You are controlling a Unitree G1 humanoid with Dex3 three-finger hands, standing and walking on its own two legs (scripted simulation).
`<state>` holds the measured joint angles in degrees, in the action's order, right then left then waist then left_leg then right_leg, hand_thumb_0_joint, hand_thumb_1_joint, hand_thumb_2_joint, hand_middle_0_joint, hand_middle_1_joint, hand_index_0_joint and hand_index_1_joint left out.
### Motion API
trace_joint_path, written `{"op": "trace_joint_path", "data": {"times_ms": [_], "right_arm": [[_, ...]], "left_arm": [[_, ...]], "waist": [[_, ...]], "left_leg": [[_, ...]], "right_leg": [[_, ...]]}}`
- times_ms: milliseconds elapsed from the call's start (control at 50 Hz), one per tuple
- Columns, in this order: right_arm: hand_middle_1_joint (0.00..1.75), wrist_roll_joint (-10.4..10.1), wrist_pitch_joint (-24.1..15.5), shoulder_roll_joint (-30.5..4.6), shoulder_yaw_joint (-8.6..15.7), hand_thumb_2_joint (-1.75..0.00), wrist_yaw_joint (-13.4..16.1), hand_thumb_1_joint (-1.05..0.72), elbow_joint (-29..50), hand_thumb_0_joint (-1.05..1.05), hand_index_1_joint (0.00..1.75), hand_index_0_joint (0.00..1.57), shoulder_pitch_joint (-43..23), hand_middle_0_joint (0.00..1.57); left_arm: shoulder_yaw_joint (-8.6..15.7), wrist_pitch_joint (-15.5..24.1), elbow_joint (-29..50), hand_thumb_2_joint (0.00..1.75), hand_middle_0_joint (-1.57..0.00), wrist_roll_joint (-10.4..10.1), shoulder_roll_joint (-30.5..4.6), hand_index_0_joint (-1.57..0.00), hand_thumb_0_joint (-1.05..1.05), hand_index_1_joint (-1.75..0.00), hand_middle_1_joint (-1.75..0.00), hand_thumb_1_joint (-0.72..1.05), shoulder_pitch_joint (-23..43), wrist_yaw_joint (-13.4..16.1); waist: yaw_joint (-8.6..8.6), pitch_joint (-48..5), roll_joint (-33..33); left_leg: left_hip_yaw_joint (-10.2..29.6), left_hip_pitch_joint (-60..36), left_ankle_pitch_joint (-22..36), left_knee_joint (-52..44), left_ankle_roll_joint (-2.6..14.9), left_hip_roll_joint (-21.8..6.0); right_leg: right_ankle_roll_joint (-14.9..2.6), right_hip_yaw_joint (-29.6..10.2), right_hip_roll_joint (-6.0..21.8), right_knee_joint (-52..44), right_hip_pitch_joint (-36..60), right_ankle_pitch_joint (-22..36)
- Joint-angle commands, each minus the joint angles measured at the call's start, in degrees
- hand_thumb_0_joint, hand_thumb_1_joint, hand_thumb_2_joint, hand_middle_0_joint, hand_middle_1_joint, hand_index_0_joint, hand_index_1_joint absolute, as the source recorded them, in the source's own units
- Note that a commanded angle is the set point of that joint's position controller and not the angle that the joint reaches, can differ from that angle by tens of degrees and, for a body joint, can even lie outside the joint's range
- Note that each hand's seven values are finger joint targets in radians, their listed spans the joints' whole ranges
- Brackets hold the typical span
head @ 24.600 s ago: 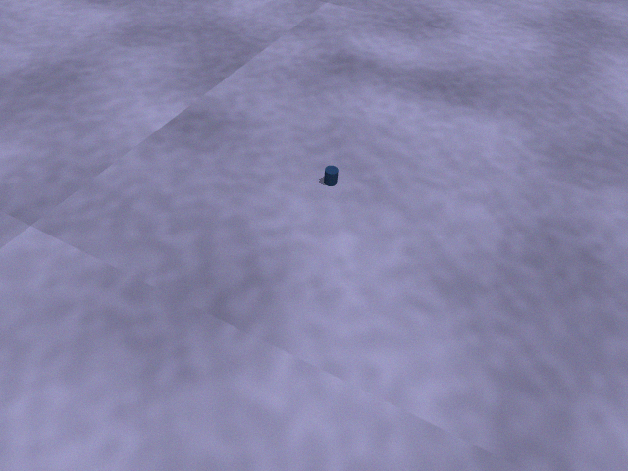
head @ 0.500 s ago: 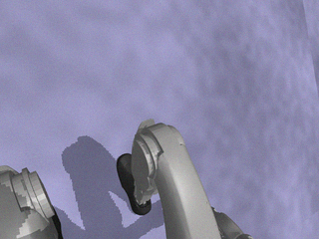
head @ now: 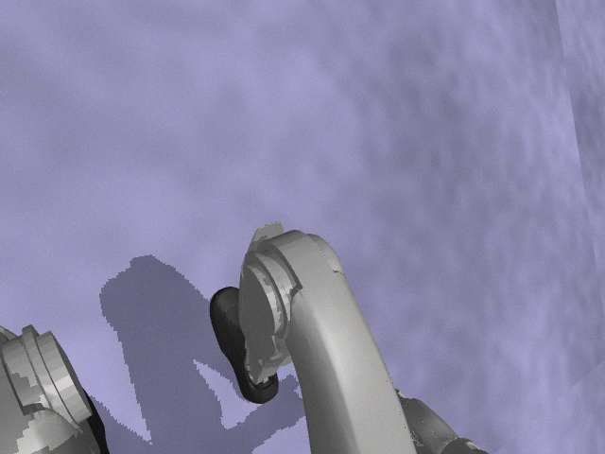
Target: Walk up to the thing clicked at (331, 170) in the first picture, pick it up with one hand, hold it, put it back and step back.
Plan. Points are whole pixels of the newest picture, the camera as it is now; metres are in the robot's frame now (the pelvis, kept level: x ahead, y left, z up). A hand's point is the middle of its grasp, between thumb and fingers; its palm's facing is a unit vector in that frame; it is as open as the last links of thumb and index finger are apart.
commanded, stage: open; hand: left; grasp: from above
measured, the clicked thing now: out of the picture +0.49 +0.33 -0.27
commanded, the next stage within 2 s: withdraw in 0.88 s
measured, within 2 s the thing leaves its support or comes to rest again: neither
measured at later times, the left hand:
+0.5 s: hand out of the picture +0.48 +0.33 -0.24, palm faces -0.44 -0.13 -0.89, open 12.4 cm
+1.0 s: hand out of the picture +0.48 +0.33 -0.24, palm faces -0.43 -0.13 -0.89, open 13.7 cm
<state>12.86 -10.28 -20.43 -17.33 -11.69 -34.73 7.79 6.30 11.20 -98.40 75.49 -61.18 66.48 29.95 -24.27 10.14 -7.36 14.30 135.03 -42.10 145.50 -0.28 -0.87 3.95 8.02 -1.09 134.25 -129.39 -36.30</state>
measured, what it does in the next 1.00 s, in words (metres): stands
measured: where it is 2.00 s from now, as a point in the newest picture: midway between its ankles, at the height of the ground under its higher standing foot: (178, 412)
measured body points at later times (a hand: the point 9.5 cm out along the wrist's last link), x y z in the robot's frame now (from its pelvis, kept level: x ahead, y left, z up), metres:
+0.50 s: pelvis +0.00 +0.00 +0.00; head +0.29 +0.12 +0.32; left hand +0.50 +0.33 -0.19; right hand +0.04 -0.26 -0.05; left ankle +0.06 +0.13 -0.27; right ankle +0.12 -0.13 -0.27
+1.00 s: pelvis +0.00 +0.00 +0.00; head +0.29 +0.13 +0.32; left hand +0.50 +0.34 -0.19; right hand +0.03 -0.25 -0.05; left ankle +0.06 +0.13 -0.27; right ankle +0.12 -0.13 -0.27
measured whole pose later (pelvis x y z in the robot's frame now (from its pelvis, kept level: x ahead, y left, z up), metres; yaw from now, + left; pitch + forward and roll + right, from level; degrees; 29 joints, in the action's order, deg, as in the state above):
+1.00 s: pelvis +0.00 +0.00 +0.00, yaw -1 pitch +30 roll -15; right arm 13.2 -9.6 -20.6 -18.8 -11.0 -34.3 8.0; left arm 5.1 12.4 -96.4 75.1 -62.9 67.0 29.7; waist -24.2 10.7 -7.8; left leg 14.9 135.3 -41.7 145.4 -0.1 -1.0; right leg 4.0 8.6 -1.4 133.4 -129.3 -35.5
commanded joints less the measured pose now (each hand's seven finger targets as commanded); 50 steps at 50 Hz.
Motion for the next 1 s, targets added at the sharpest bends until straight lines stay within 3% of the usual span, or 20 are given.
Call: {"op": "trace_joint_path", "data": {"times_ms": [0, 40, 60, 140, 220, 300, 360, 380, 460, 480, 520, 560, 600, 660, 740, 760, 800, 840, 920, 980], "right_arm": [[0.3, 0.1, 0.2, -19.4, 5.8, -0.9, 0.4, -0.91, -1.3, 0.0, 0.3, 0.2, 11.9, 0.2], [0.3, 0.1, 0.4, -19.1, 5.6, -0.9, 0.5, -0.9, -1.1, 0.0, 0.3, 0.2, 11.9, 0.2], [0.3, 0.0, 0.3, -18.9, 5.6, -0.9, 0.6, -0.9, -0.5, 0.0, 0.3, 0.2, 11.1, 0.2], [0.3, 0.1, 0.3, -19.1, 5.6, -0.9, 0.6, -0.9, -1.2, 0.0, 0.3, 0.2, 11.8, 0.2], [0.3, -0.1, 0.2, -18.8, 5.2, -0.9, 0.7, -0.9, -1.2, 0.0, 0.3, 0.2, 11.3, 0.2], [0.3, 0.0, 0.1, -18.9, 5.4, -0.9, 0.7, -0.9, -1.4, 0.0, 0.3, 0.2, 11.2, 0.2], [0.3, -0.1, 0.2, -18.6, 5.1, -0.9, 0.7, -0.9, -0.9, 0.0, 0.3, 0.2, 11.1, 0.2], [0.3, -0.1, 0.1, -18.5, 5.1, -0.9, 0.6, -0.9, -1.5, 0.0, 0.3, 0.2, 10.9, 0.2], [0.3, -0.3, 0.7, -19.4, 5.2, -0.9, 0.8, -0.9, -1.1, 0.0, 0.3, 0.2, 11.6, 0.2], [0.3, -0.2, 0.6, -18.5, 4.9, -0.9, 0.8, -0.9, -0.4, 0.0, 0.3, 0.2, 10.7, 0.2], [0.3, -0.3, 0.5, -18.7, 4.8, -0.9, 0.7, -0.9, -0.4, 0.0, 0.3, 0.2, 11.0, 0.2], [0.3, -0.2, 0.5, -19.0, 4.9, -0.9, 0.7, -0.89, -1.0, 0.0, 0.3, 0.2, 11.6, 0.2], [0.3, -0.1, 0.8, -19.4, 4.8, -0.9, 0.9, -0.89, -0.8, 0.0, 0.3, 0.2, 11.8, 0.2], [0.3, -0.1, 0.7, -18.7, 4.6, -0.9, 0.8, -0.9, -0.6, 0.0, 0.3, 0.2, 10.9, 0.2], [0.3, 0.0, 0.8, -19.5, 4.5, -0.9, 1.4, -0.89, -0.8, 0.0, 0.3, 0.2, 10.8, 0.2], [0.3, 0.3, 0.9, -19.5, 4.6, -0.9, 1.3, -0.89, -0.5, 0.0, 0.3, 0.2, 11.1, 0.2], [0.3, 0.2, 0.8, -18.9, 4.5, -0.9, 1.1, -0.89, -0.9, 0.0, 0.3, 0.2, 11.4, 0.2], [0.3, 0.2, 0.9, -18.7, 4.0, -0.9, 1.1, -0.89, -0.7, 0.0, 0.3, 0.2, 11.7, 0.2], [0.3, 0.3, 0.7, -19.0, 4.8, -0.9, 1.2, -0.89, -0.4, 0.0, 0.3, 0.2, 11.1, 0.2], [0.3, 0.3, 1.1, -18.8, 4.5, -0.9, 1.0, -0.91, -1.4, 0.0, 0.3, 0.2, 12.3, 0.2]], "left_arm": [[1.4, 0.9, 6.2, 0.78, -0.88, -0.9, -14.0, -0.93, 0.0, -0.83, -0.88, 0.6, 15.0, 2.2], [1.4, 1.3, 7.8, 0.78, -0.8, -0.6, -15.0, -0.85, 0.0, -0.81, -0.85, 0.52, 15.7, 2.2], [-0.5, 1.4, 6.8, 0.71, -0.72, -0.8, -12.6, -0.77, 0.0, -0.8, -0.85, 0.44, 15.6, 2.1], [-0.2, 1.8, 7.8, 0.65, -0.42, -0.6, -13.7, -0.47, 0.0, -0.8, -0.86, 0.12, 15.6, 2.1], [-0.4, 1.5, 6.8, 0.74, -0.32, -0.8, -13.9, -0.35, 0.0, -0.86, -0.89, -0.17, 15.1, 2.6], [-1.0, 1.0, 4.9, 0.84, -0.24, -1.2, -12.8, -0.26, 0.0, -0.92, -0.94, -0.28, 13.4, 2.3], [-0.7, 1.3, 11.4, 0.87, -0.19, -1.2, -14.4, -0.21, 0.0, -0.97, -0.99, -0.34, 17.7, 2.6], [-1.4, 0.7, 7.6, 0.88, -0.16, -1.2, -12.9, -0.19, 0.0, -0.97, -0.99, -0.38, 15.5, 2.3], [0.4, 0.4, 6.3, 0.93, -0.1, -1.3, -14.4, -0.12, 0.0, -1.01, -1.04, -0.45, 14.4, 2.2], [-1.6, 0.4, 6.2, 0.94, -0.09, -1.5, -12.3, -0.11, 0.0, -1.02, -1.04, -0.48, 14.3, 1.9], [-1.7, 0.7, 8.3, 0.96, -0.08, -1.7, -12.6, -0.1, 0.0, -1.04, -1.06, -0.48, 16.6, 1.7], [-0.8, 0.3, 4.2, 0.96, -0.07, -1.6, -12.9, -0.08, 0.0, -1.04, -1.06, -0.5, 13.0, 1.4], [0.7, 0.9, 8.1, 0.96, -0.07, -1.2, -15.1, -0.09, 0.0, -1.05, -1.07, -0.49, 15.7, 1.6], [-1.3, 0.7, 3.5, 0.96, -0.06, -1.2, -11.9, -0.08, 0.0, -1.06, -1.08, -0.49, 12.7, 1.2], [0.9, 1.9, 10.2, 0.98, -0.07, -0.9, -16.6, -0.09, 0.0, -1.07, -1.09, -0.48, 16.6, 1.5], [0.2, 1.9, 11.0, 0.99, -0.07, -0.6, -15.9, -0.09, 0.0, -1.07, -1.1, -0.47, 16.9, 1.5], [-0.9, 1.5, 5.2, 0.94, -0.06, -1.1, -13.0, -0.09, 0.0, -1.06, -1.09, -0.46, 13.0, 1.4], [-0.4, 1.6, 6.0, 0.94, -0.06, -1.2, -14.1, -0.09, 0.0, -1.05, -1.07, -0.47, 13.7, 1.6], [-0.5, 1.7, 12.3, 0.94, -0.06, -1.1, -14.9, -0.09, 0.0, -1.05, -1.08, -0.47, 16.7, 1.8], [0.1, 0.9, 5.6, 0.97, -0.06, -1.2, -13.5, -0.08, 0.0, -1.01, -1.03, -0.51, 11.9, 2.1]], "waist": [[-3.15, -35.8, 31.5], [-2.93, -38.8, 31.8], [-2.92, -38.6, 31.6], [-3.15, -38.1, 32.0], [-2.88, -38.0, 31.4], [-2.83, -36.5, 31.5], [-1.85, -40.6, 35.1], [-1.86, -38.9, 34.4], [-2.71, -37.3, 32.2], [-2.46, -37.8, 32.3], [-3.23, -37.5, 32.7], [-3.59, -35.3, 30.7], [-3.14, -37.8, 32.2], [-3.77, -34.9, 31.2], [-2.63, -38.1, 33.7], [-2.5, -40.0, 35.4], [-3.62, -35.8, 31.9], [-3.68, -34.6, 30.2], [-1.98, -41.2, 36.2], [-2.94, -36.6, 32.6]], "left_leg": [[-5.7, -28.6, 15.0, -14.7, 0.5, -1.5], [-5.8, -29.7, 16.2, -14.6, 0.71, -1.6], [-5.8, -29.5, 15.1, -14.7, 0.65, -1.4], [-5.7, -29.7, 15.4, -14.8, 0.64, -1.6], [-6.1, -28.9, 15.8, -14.2, 0.83, -1.6], [-5.5, -29.3, 15.3, -15.1, 0.49, -1.8], [-5.5, -31.2, 17.1, -15.7, 0.22, -1.8], [-5.2, -31.8, 17.5, -15.4, 0.02, -1.8], [-5.0, -29.1, 16.3, -15.4, 0.35, -1.8], [-5.5, -28.9, 15.8, -15.9, 0.5, -1.7], [-5.2, -29.3, 15.3, -15.9, 0.43, -1.7], [-5.5, -27.5, 14.2, -15.6, 0.69, -1.8], [-4.9, -29.4, 15.6, -15.6, 0.31, -1.9], [-4.9, -28.9, 14.6, -15.7, 0.32, -1.9], [-4.9, -30.5, 14.8, -15.5, 0.06, -2.0], [-4.9, -32.6, 16.8, -15.3, -0.13, -2.1], [-5.0, -28.8, 15.0, -15.4, 0.26, -1.9], [-5.4, -26.6, 13.7, -15.3, 0.62, -1.7], [-4.7, -33.5, 18.4, -15.6, -0.39, -2.2], [-4.6, -29.2, 17.7, -15.7, -0.09, -2.0]], "right_leg": [[-5.06, 7.1, -2.4, -10.2, 20.4, 13.9], [-4.76, 6.9, -2.5, -10.5, 22.8, 15.3], [-5.0, 6.9, -2.6, -10.5, 21.9, 14.3], [-4.69, 7.1, -2.7, -10.4, 22.0, 14.8], [-4.67, 6.9, -2.8, -10.7, 22.8, 15.4], [-4.79, 7.1, -2.9, -10.6, 21.7, 14.6], [-4.93, 7.1, -2.6, -10.4, 23.0, 16.4], [-5.05, 7.2, -2.4, -9.6, 20.9, 16.4], [-4.99, 7.2, -2.5, -10.6, 21.6, 15.3], [-5.01, 7.0, -2.9, -10.6, 22.8, 15.0], [-4.95, 7.2, -2.7, -10.5, 21.4, 14.8], [-4.74, 7.0, -2.8, -10.8, 21.7, 13.9], [-5.01, 7.3, -2.5, -10.8, 21.6, 14.5], [-4.98, 7.3, -2.8, -10.4, 20.5, 13.9], [-5.19, 7.3, -2.5, -10.9, 21.0, 13.7], [-5.11, 7.2, -2.4, -10.5, 21.6, 15.2], [-4.88, 7.5, -2.8, -10.6, 21.3, 14.1], [-4.72, 7.4, -2.8, -11.5, 22.2, 13.4], [-5.11, 7.6, -2.5, -10.1, 21.9, 16.7], [-4.94, 7.9, -2.7, -10.4, 21.8, 16.0]]}}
